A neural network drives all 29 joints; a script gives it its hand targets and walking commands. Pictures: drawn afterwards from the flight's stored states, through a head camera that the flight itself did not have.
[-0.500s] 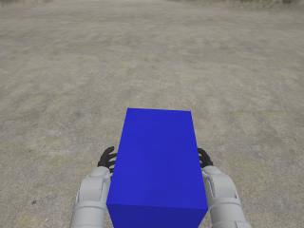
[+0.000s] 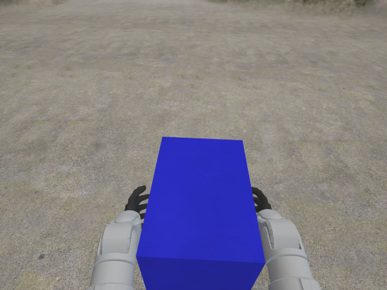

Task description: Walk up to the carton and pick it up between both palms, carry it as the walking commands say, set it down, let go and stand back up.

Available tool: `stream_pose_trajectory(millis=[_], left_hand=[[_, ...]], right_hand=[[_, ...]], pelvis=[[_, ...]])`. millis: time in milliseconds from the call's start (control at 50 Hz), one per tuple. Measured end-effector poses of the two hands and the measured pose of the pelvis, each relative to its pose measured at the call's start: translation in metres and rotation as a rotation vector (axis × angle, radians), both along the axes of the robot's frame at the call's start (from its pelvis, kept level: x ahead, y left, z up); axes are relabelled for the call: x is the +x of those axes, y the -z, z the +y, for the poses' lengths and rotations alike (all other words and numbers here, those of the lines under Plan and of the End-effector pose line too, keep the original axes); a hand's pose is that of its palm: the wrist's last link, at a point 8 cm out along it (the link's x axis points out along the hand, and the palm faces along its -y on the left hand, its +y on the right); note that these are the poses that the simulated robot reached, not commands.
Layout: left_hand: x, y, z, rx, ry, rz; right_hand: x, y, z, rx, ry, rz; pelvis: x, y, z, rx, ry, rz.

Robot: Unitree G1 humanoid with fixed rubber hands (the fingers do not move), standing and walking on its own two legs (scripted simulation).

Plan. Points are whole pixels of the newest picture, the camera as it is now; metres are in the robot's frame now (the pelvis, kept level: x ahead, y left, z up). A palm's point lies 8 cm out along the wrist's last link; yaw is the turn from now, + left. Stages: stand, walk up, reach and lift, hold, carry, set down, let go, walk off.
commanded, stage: hold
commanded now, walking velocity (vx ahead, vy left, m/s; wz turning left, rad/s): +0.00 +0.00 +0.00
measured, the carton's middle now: (198, 225) +0.30 +0.00 -0.01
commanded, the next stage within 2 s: carry in 0.16 s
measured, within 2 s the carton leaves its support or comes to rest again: neither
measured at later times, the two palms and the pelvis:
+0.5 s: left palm (116, 227) +0.25 +0.16 +0.06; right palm (255, 223) +0.26 -0.12 +0.06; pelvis -0.04 +0.02 -0.02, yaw +1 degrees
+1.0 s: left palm out of the picture +0.03 +0.21 +0.05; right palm out of the picture +0.11 -0.06 +0.06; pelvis -0.20 -0.01 -0.03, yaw +14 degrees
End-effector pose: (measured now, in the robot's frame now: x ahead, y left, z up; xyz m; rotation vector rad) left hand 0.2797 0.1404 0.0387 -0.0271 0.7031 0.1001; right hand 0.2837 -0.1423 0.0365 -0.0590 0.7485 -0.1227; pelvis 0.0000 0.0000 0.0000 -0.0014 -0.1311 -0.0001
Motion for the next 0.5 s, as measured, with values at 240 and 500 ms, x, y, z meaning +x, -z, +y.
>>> stream_pose_trajectory(millis=[240, 500], left_hand=[[0.004, -0.004, 0.000, 0.004, -0.008, -0.021], [-0.031, -0.018, 0.024, -0.014, -0.071, -0.024]], right_hand=[[0.004, -0.004, 0.000, -0.009, -0.010, -0.021], [-0.023, -0.019, 0.027, 0.002, -0.008, -0.027]], pelvis=[[-0.001, 0.006, 0.002, -0.002, -0.001, 0.062], [-0.037, 0.023, 0.016, -0.025, -0.024, 0.150]])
